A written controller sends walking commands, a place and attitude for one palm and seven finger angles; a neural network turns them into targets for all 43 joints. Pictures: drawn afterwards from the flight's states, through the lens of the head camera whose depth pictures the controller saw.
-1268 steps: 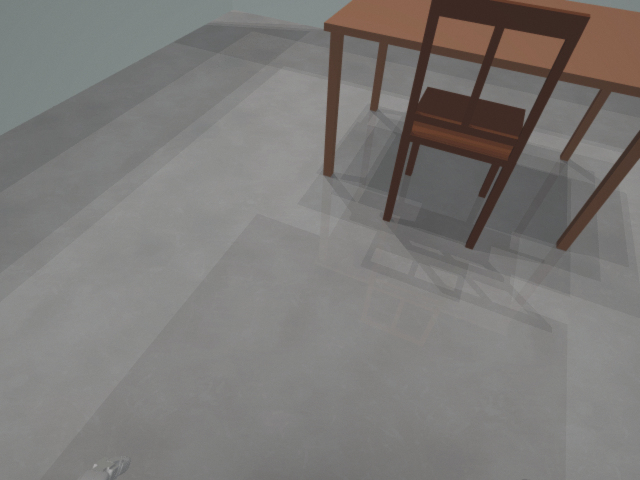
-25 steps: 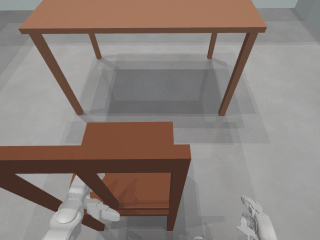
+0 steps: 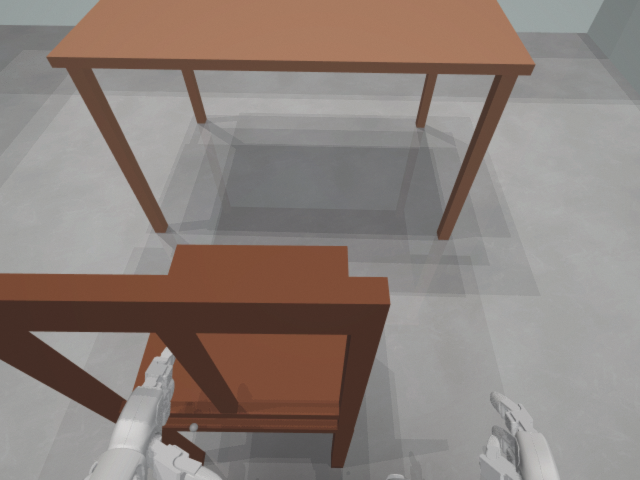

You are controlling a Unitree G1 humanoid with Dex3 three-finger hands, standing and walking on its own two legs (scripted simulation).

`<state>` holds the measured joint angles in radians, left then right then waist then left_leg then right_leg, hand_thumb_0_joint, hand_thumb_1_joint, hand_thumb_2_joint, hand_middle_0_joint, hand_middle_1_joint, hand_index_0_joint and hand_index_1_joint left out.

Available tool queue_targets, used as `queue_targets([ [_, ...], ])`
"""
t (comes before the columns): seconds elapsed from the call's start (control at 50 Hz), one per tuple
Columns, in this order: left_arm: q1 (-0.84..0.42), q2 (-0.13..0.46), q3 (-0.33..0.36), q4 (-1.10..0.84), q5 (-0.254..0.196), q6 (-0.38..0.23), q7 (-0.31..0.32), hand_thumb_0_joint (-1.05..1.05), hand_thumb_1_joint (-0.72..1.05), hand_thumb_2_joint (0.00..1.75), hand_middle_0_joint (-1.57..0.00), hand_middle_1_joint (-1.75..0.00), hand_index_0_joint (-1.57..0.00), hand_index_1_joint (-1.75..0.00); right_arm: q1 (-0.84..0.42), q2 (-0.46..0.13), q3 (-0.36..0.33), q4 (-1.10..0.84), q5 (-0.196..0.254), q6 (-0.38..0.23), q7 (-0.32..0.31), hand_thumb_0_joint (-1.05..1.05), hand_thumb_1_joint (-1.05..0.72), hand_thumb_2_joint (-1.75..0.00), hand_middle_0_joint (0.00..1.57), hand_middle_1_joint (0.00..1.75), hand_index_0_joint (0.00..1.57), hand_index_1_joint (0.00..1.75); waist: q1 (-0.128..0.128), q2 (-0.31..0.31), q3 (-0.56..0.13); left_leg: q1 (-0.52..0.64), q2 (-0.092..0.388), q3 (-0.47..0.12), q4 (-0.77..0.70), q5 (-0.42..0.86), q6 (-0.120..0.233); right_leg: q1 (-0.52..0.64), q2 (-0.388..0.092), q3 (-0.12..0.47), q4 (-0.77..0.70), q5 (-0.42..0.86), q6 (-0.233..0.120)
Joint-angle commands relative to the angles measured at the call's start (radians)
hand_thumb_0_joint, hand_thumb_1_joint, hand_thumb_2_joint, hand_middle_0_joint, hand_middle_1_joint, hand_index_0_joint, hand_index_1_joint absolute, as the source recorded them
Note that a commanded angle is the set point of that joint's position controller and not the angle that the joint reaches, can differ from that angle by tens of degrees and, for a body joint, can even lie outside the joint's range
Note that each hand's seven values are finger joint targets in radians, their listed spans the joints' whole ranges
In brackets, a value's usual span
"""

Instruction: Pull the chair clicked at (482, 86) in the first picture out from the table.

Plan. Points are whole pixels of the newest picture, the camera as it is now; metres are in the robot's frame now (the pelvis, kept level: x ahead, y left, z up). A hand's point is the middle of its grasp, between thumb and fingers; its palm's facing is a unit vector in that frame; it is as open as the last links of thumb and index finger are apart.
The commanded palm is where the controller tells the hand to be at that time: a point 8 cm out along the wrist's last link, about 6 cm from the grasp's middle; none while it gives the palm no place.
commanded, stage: draw the fingers out of the gap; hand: left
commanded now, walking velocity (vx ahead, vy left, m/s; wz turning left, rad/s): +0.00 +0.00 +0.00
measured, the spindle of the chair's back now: (206, 375) +0.26 +0.15 -0.02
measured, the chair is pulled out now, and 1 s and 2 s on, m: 0.62 0.62 0.60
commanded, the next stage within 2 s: draw the hand back to the body in 0.46 s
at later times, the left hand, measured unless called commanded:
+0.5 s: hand out of the picture +0.13 +0.17 -0.03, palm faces -0.02 -0.99 -0.15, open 17.5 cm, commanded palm +0.10 +0.22 -0.01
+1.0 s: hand (132, 467) +0.15 +0.18 +0.06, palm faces -0.05 -0.99 -0.10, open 17.5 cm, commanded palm +0.10 +0.25 +0.08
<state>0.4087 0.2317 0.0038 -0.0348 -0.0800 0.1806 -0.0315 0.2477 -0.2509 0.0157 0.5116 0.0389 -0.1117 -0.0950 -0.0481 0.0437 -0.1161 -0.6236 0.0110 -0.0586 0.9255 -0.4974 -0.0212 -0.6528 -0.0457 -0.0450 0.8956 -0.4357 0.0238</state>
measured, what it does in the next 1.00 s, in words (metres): stands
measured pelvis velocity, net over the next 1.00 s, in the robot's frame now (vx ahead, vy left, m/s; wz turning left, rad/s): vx -0.02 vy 0.01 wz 0.00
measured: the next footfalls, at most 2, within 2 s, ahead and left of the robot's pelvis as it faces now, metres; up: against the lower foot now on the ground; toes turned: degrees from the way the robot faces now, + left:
none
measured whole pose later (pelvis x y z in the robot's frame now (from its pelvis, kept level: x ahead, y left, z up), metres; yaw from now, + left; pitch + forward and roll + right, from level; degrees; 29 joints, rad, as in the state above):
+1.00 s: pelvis -0.02 +0.01 -0.02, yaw +0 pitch +11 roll -2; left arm 0.69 0.27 0.13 -0.36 -0.26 -0.24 -0.23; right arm 0.20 -0.18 -0.01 0.53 0.08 -0.17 -0.09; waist 0.01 0.05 -0.13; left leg -0.73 0.02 -0.07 1.10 -0.56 -0.02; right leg -0.74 -0.04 -0.05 1.03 -0.48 0.03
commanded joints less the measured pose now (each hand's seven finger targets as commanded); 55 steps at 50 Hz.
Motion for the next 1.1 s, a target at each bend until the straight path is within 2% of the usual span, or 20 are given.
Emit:
queue_targets([
  [0.0,-0.023,0.108,0.060,-0.245,-0.007,-0.073,0.006,0.00,-0.55,0.20,0.00,0.00,0.00,0.00,-0.062,-0.120,-0.049,-0.162,0.000,-0.075,-0.014,0.00,-0.90,-0.90,0.20,0.30,0.20,0.30,-0.002,-0.022,-0.162,0.056,-0.011,0.030,-0.114,0.299,0.045,0.132,0.007,-0.038,-0.117,0.236,-0.028],
  [0.04,-0.015,0.114,0.060,-0.263,-0.006,-0.075,0.005,0.00,-0.55,0.20,0.00,0.00,0.00,0.00,-0.063,-0.119,-0.047,-0.158,-0.001,-0.081,-0.017,0.00,-0.90,-0.90,0.20,0.30,0.20,0.30,-0.004,0.006,-0.160,0.060,-0.011,0.025,-0.112,0.296,0.043,0.122,0.007,-0.041,-0.111,0.223,-0.031],
  [0.14,0.097,0.076,0.022,-0.291,-0.004,-0.063,0.002,0.00,-0.55,0.20,0.00,0.00,0.00,0.00,-0.083,-0.108,-0.047,-0.171,0.001,-0.091,-0.016,0.00,-0.90,-0.90,0.20,0.30,0.20,0.30,0.005,0.000,-0.146,0.045,-0.011,0.012,-0.114,0.277,0.040,0.103,0.008,-0.052,-0.102,0.185,-0.034],
  [0.16,0.121,0.076,0.021,-0.293,-0.003,-0.058,0.003,0.00,-0.55,0.20,0.00,0.00,0.00,0.00,-0.086,-0.106,-0.051,-0.174,0.003,-0.090,-0.016,0.00,-0.90,-0.90,0.20,0.30,0.20,0.30,0.004,-0.026,-0.145,0.036,-0.009,0.011,-0.112,0.263,0.041,0.098,0.009,-0.052,-0.102,0.172,-0.032],
  [0.26,0.173,0.091,0.039,-0.331,0.008,-0.050,0.011,0.00,-0.55,0.20,0.00,0.00,0.00,0.00,-0.098,-0.101,-0.052,-0.191,0.000,-0.082,-0.020,0.00,-0.90,-0.90,0.20,0.30,0.20,0.30,0.013,-0.045,-0.113,-0.006,-0.013,0.009,-0.109,0.213,0.042,0.077,0.013,-0.054,-0.097,0.112,-0.034],
  [0.34,0.218,0.094,0.037,-0.394,0.014,-0.064,0.017,0.00,-0.55,0.20,0.00,0.00,0.00,0.00,-0.096,-0.091,-0.051,-0.204,0.000,-0.080,-0.024,0.00,-0.90,-0.90,0.20,0.30,0.20,0.30,0.019,0.009,-0.119,-0.004,-0.014,0.007,-0.101,0.213,0.042,0.064,0.015,-0.053,-0.085,0.097,-0.041],
  [0.5,0.366,0.054,-0.012,-0.451,0.013,-0.077,-0.008,0.00,-0.55,0.20,0.00,0.00,0.00,0.00,-0.102,-0.077,-0.062,-0.216,0.006,-0.087,-0.023,0.00,-0.90,-0.90,0.20,0.30,0.20,0.30,0.022,0.023,-0.131,-0.009,-0.014,0.004,-0.075,0.242,0.042,0.047,0.018,-0.058,-0.064,0.124,-0.042],
  [0.56,0.429,0.046,-0.017,-0.452,0.018,-0.074,-0.011,0.00,-0.55,0.20,0.00,0.00,0.00,0.00,-0.106,-0.073,-0.069,-0.223,0.007,-0.084,-0.021,0.00,-0.90,-0.90,0.20,0.30,0.20,0.30,0.023,-0.025,-0.118,-0.033,-0.013,0.004,-0.065,0.242,0.044,0.041,0.021,-0.061,-0.057,0.131,-0.040],
  [0.58,0.339,0.004,0.026,-0.572,-0.092,-0.194,-0.015,0.00,-0.55,0.20,0.00,0.00,0.00,0.00,-0.098,-0.068,-0.069,-0.210,0.004,-0.102,-0.024,0.00,-0.90,-0.90,0.20,0.30,0.20,0.30,0.023,-0.074,-0.105,-0.051,-0.022,0.000,-0.033,0.250,0.037,0.007,0.034,-0.083,-0.041,0.149,-0.039],
  [0.62,0.368,0.077,0.080,-0.554,-0.086,-0.272,-0.018,0.00,-0.55,0.20,0.00,0.00,0.00,0.00,-0.092,-0.072,-0.073,-0.185,0.005,-0.119,-0.024,0.00,-0.90,-0.90,0.20,0.30,0.20,0.30,0.042,-0.036,-0.127,-0.051,-0.020,0.006,-0.028,0.251,0.036,0.016,0.038,-0.071,-0.025,0.136,-0.048],
  [0.68,0.372,0.081,0.109,-0.601,-0.109,-0.355,-0.029,0.00,-0.55,0.20,0.00,0.00,0.00,0.00,-0.081,-0.057,-0.077,-0.168,0.012,-0.132,-0.020,0.00,-0.90,-0.90,0.20,0.30,0.20,0.30,0.053,0.048,-0.158,-0.015,-0.021,0.009,-0.023,0.287,0.026,0.019,0.034,-0.066,-0.010,0.148,-0.050],
  [0.74,0.365,0.075,0.121,-0.576,-0.122,-0.439,-0.058,0.00,-0.55,0.20,0.00,0.00,0.00,0.00,-0.094,-0.051,-0.082,-0.143,0.017,-0.133,-0.008,0.00,-0.90,-0.90,0.20,0.30,0.20,0.30,0.051,0.044,-0.139,-0.033,-0.016,0.006,-0.009,0.281,0.024,0.001,0.035,-0.063,0.000,0.146,-0.049],
  [0.8,0.360,0.048,0.098,-0.522,-0.144,-0.524,-0.120,0.00,-0.55,0.20,0.00,0.00,0.00,0.00,-0.123,-0.055,-0.083,-0.138,0.019,-0.140,0.013,0.00,-0.90,-0.90,0.20,0.30,0.20,0.30,0.044,-0.005,-0.102,-0.075,-0.010,0.000,0.001,0.231,0.023,-0.028,0.035,-0.061,0.006,0.106,-0.044],
  [0.84,0.360,0.077,0.130,-0.503,-0.169,-0.560,-0.173,0.00,-0.55,0.20,0.00,0.00,0.00,0.00,-0.135,-0.062,-0.085,-0.140,0.025,-0.147,0.020,0.00,-0.90,-0.90,0.20,0.30,0.20,0.30,0.049,0.000,-0.127,-0.076,-0.010,0.004,0.007,0.222,0.025,-0.007,0.032,-0.043,0.000,0.107,-0.046],
  [0.88,0.380,0.122,0.197,-0.485,-0.186,-0.528,-0.200,0.00,-0.55,0.20,0.00,0.00,0.00,0.00,-0.149,-0.067,-0.088,-0.158,0.035,-0.138,0.013,0.00,-0.90,-0.90,0.20,0.30,0.20,0.30,0.063,-0.032,-0.151,-0.072,-0.008,0.008,-0.017,0.188,0.027,0.038,0.031,-0.034,-0.024,0.075,-0.045],
  [0.92,0.367,0.168,0.266,-0.512,-0.204,-0.482,-0.200,0.00,-0.55,0.20,0.00,0.00,0.00,0.00,-0.161,-0.065,-0.086,-0.173,0.043,-0.131,0.000,0.00,-0.90,-0.90,0.20,0.30,0.20,0.30,0.080,-0.001,-0.165,-0.054,-0.011,0.008,-0.041,0.177,0.029,0.088,0.028,-0.026,-0.043,0.060,-0.049],
  [0.96,0.356,0.158,0.277,-0.578,-0.224,-0.450,-0.190,0.00,-0.55,0.20,0.00,0.00,0.00,0.00,-0.161,-0.057,-0.075,-0.183,0.049,-0.132,-0.010,0.00,-0.90,-0.90,0.20,0.30,0.20,0.30,0.083,0.027,-0.164,-0.015,-0.009,0.007,-0.068,0.197,0.030,0.109,0.026,-0.038,-0.056,0.079,-0.047],
  [1.02,0.303,0.174,0.303,-0.634,-0.250,-0.438,-0.165,0.00,-0.44,0.25,-0.01,-0.02,-0.01,-0.02,-0.147,-0.056,-0.068,-0.166,0.050,-0.150,-0.022,0.00,-0.90,-0.90,0.20,0.30,0.20,0.30,0.076,0.015,-0.156,0.021,-0.006,-0.002,-0.083,0.238,0.032,0.137,0.031,-0.040,-0.087,0.121,-0.046],
  [1.06,0.296,0.151,0.280,-0.625,-0.257,-0.441,-0.168,0.00,-0.37,0.29,-0.02,-0.04,-0.02,-0.04,-0.134,-0.056,-0.063,-0.147,0.050,-0.166,-0.022,0.00,-0.90,-0.90,0.20,0.30,0.20,0.30,0.064,0.009,-0.126,0.048,-0.004,-0.002,-0.096,0.259,0.031,0.136,0.033,-0.045,-0.106,0.150,-0.042],
  [1.08,0.364,0.318,0.329,-0.610,-0.054,-0.333,-0.001,0.00,-0.33,0.31,-0.03,-0.05,-0.03,-0.05,-0.124,-0.044,-0.059,-0.144,0.021,-0.113,-0.041,0.00,-0.90,-0.90,0.20,0.30,0.20,0.30,0.135,0.051,-0.168,0.097,0.026,0.009,-0.141,0.272,0.025,0.234,0.002,0.015,-0.146,0.167,-0.065],
])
